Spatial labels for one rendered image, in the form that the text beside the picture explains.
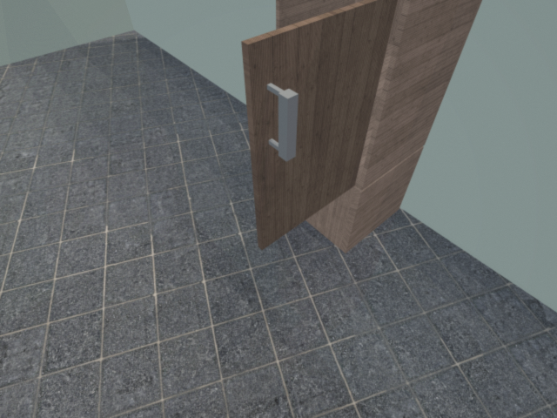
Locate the cupboard door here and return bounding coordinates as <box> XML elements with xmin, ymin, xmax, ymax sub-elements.
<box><xmin>241</xmin><ymin>0</ymin><xmax>398</xmax><ymax>250</ymax></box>

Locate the handle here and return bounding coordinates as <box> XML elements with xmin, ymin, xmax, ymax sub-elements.
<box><xmin>267</xmin><ymin>83</ymin><xmax>299</xmax><ymax>162</ymax></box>

